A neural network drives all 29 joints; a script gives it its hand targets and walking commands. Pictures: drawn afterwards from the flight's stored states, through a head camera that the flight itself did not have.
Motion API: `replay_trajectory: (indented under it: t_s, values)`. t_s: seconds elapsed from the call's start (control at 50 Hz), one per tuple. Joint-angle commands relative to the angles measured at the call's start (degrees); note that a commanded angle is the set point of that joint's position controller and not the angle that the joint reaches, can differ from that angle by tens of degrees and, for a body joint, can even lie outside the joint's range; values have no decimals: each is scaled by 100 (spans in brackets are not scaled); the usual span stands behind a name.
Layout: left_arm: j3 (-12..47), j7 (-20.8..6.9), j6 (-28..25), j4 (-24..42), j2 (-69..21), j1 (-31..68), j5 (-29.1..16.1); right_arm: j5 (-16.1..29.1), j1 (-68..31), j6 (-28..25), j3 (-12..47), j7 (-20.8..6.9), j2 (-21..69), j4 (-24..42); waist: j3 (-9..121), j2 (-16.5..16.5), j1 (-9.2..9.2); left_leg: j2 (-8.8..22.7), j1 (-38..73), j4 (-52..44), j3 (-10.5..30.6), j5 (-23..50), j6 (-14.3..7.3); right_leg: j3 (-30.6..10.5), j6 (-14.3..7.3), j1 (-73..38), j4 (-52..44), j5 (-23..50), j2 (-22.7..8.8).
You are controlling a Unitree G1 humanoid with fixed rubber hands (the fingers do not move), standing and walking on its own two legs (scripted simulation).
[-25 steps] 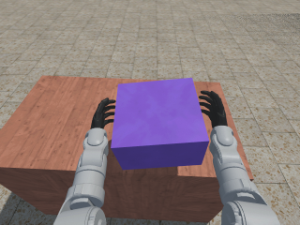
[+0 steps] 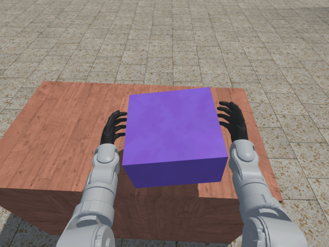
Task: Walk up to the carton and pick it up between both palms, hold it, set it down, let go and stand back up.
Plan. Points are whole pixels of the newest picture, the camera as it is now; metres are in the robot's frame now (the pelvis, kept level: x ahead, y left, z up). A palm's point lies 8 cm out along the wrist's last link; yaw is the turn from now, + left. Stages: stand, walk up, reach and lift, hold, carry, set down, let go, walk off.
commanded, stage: set down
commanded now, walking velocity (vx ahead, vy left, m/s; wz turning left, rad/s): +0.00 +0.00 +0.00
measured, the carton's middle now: (173, 136) +0.41 -0.02 +0.02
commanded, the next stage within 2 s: none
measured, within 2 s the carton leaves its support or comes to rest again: rests again in 1.40 s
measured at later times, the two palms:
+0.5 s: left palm (112, 142) +0.38 +0.14 +0.04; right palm (237, 137) +0.37 -0.18 +0.07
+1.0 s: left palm (117, 142) +0.40 +0.14 +0.02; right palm (234, 138) +0.39 -0.19 +0.04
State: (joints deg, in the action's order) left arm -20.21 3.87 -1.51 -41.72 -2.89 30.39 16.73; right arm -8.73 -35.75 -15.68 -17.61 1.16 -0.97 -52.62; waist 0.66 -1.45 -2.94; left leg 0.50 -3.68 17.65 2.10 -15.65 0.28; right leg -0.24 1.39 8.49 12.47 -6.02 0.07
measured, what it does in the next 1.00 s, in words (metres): stands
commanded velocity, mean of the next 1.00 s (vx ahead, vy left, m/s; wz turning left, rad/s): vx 0.00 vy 0.00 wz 0.00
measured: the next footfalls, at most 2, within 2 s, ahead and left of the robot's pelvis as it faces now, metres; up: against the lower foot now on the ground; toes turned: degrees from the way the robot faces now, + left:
none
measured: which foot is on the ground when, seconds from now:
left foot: down 0.00-1.00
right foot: down 0.00-1.00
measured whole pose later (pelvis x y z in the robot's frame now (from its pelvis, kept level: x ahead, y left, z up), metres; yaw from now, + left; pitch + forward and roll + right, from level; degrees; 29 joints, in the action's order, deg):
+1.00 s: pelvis +0.01 +0.00 +0.00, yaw +0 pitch +8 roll -2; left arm -24.3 4.5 -9.9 -52.5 -2.7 35.6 16.7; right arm -17.4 -38.9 -18.5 -26.6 0.0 -0.5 -57.9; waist 0.2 -1.7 -2.9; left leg 0.6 -9.8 18.5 1.3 -15.8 0.3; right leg -0.2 1.6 14.8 14.0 -6.9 0.0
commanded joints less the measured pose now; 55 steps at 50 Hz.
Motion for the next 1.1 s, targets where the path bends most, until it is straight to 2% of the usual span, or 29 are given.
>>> replay_trajectory:
  t_s: [0.0,0.04,0.1,0.12,0.18,0.22,0.24,0.28,0.32,0.34,0.48,0.5,0.52,0.54,0.58,0.6,0.66,0.78,0.8,0.82,0.84,0.86,0.9,0.94,0.96,1.02,1.04,1.06,1.08]
  values:
    - [1545,-638,-740,0,-2958,4223,-34,-928,-3049,-136,902,-892,3005,102,2338,25,363,10,-841,54,-702,3116,481,640,-66,-1817,737,2100,79]
    - [1516,-650,-845,233,-2881,4365,-141,-780,-3055,-146,1092,-855,3210,-10,2310,73,471,0,-926,36,-721,3130,461,565,-109,-1913,730,2208,76]
    - [1613,-638,-903,-4,-3061,4271,-179,-930,-3044,-257,929,-826,3074,81,2593,97,271,17,-967,97,-667,3166,499,632,-65,-1838,827,2469,91]
    - [1755,-601,-986,219,-3088,4686,-262,-836,-3043,-326,896,-838,3116,-48,2924,-215,208,36,-665,211,-601,3618,569,687,-96,-1667,771,2357,121]
    - [1532,-540,-958,19,-2982,4534,-48,-978,-2890,-226,553,-861,2992,-379,2243,-253,274,17,-559,173,-626,3279,582,686,-163,-1194,559,1600,157]
    - [1222,-576,-926,-291,-2754,4403,11,-1015,-3032,-201,743,-908,2954,-241,2129,26,514,41,-1100,62,-766,2877,466,588,-137,-1660,679,2025,25]
    - [1278,-590,-965,-209,-2795,4476,-54,-1043,-2946,-207,646,-912,3084,-418,2227,162,363,29,-1255,77,-738,2848,415,578,-73,-1703,790,2183,31]
    - [1123,-603,-948,-304,-2672,4522,21,-1101,-3124,-154,573,-888,2944,-135,2227,180,401,-43,-1471,-89,-795,2301,383,518,-52,-1916,784,2052,-24]
    - [1233,-617,-933,-299,-2829,4476,-20,-1116,-3043,-228,440,-896,2911,-377,2117,-21,241,0,-1250,4,-696,2775,461,584,-80,-1566,780,1948,55]
    - [1184,-576,-944,-359,-2780,4401,37,-1061,-3057,-207,437,-938,2976,-448,1968,-128,327,11,-1243,-4,-672,2662,432,568,-122,-1550,674,1648,39]
    - [1168,-535,-1105,-401,-2819,4698,46,-1330,-3108,-232,174,-957,2852,-462,2163,-16,139,29,-1175,19,-696,2671,512,632,-116,-1214,719,1565,94]
    - [1033,-526,-1057,-618,-2758,4494,170,-1309,-3422,-320,288,-972,2804,-301,2311,-46,403,-4,-1332,119,-722,2805,474,585,-122,-1399,824,1923,17]
    - [1050,-532,-1018,-619,-2743,4580,73,-1309,-3216,-267,213,-966,2739,-467,2170,90,192,8,-1381,68,-728,2675,436,596,-57,-1342,835,1955,30]
    - [881,-564,-991,-619,-2594,4584,200,-1294,-3290,-196,159,-995,2816,-547,2097,33,410,43,-1425,50,-701,2707,371,594,-72,-1327,813,1705,-1]
    - [827,-562,-1011,-511,-2514,4820,192,-1456,-3005,-102,5,-997,2782,-640,2257,71,193,34,-1514,2,-719,2419,356,607,-56,-1476,776,1743,-50]
    - [867,-593,-1049,-545,-2497,4797,186,-1460,-3195,-148,53,-966,2815,-438,2349,166,273,-13,-1666,-59,-769,2268,334,548,-35,-1634,838,1994,-58]
    - [626,-589,-1016,-910,-2633,4478,332,-1460,-3414,-197,106,-1043,2834,-334,2252,181,415,1,-1675,-5,-777,2550,332,570,33,-1500,953,2044,-13]
    - [960,-505,-1194,-565,-2681,4675,171,-1531,-3048,-347,-36,-968,2954,-701,2814,-121,140,100,-1045,357,-680,3774,498,577,-107,-1076,836,2349,43]
    - [939,-506,-1214,-668,-2681,4530,197,-1491,-3059,-353,-49,-993,2925,-701,2757,-65,252,98,-1100,326,-693,3593,462,587,-65,-956,799,2120,69]
    - [1009,-494,-1262,-574,-2697,4678,201,-1556,-3071,-379,-117,-960,2876,-925,2742,-197,58,120,-976,393,-614,3790,497,604,-118,-809,833,2183,57]
    - [893,-521,-1227,-776,-2778,4387,313,-1539,-3053,-456,-26,-954,2878,-746,2603,-287,264,102,-993,455,-635,3846,498,612,-131,-751,883,2243,35]
    - [885,-481,-1275,-883,-2710,4533,272,-1525,-3205,-478,59,-995,2877,-620,2939,-107,202,100,-1057,506,-655,3958,463,642,-78,-771,915,2456,45]
    - [939,-460,-1402,-869,-2646,4392,238,-1478,-3109,-515,144,-955,3086,-677,3092,-14,415,67,-1281,494,-712,3838,407,496,-71,-1069,973,2734,-20]
    - [728,-485,-1441,-1130,-2640,4395,362,-1668,-3253,-603,55,-963,2938,-650,3065,125,368,65,-1517,379,-758,3519,413,575,-9,-1079,1052,2620,-5]
    - [821,-487,-1465,-1077,-2620,4436,323,-1721,-3156,-546,-119,-927,2858,-749,2918,-40,177,97,-1469,379,-675,3567,400,586,-12,-917,1003,2625,-40]
    - [671,-468,-1640,-1251,-2586,4488,352,-1707,-3394,-710,138,-919,3125,-598,3586,284,572,10,-2024,409,-853,3341,424,511,-27,-1297,1112,2904,-84]
    - [850,-435,-1732,-1268,-2545,4690,217,-1851,-3309,-732,-42,-917,3045,-743,3613,325,267,48,-2253,383,-811,3281,393,524,-4,-1351,1218,3186,-130]
    - [920,-453,-1796,-1092,-2684,4590,211,-1780,-3125,-732,-38,-877,3147,-904,3551,-9,219,62,-1986,425,-712,3574,463,614,-24,-1053,1179,3156,-80]
    - [947,-446,-1880,-1113,-2643,4698,191,-1840,-3188,-812,-52,-856,3179,-955,3788,70,290,71,-1794,541,-733,3774,481,601,-46,-997,1237,3080,-47]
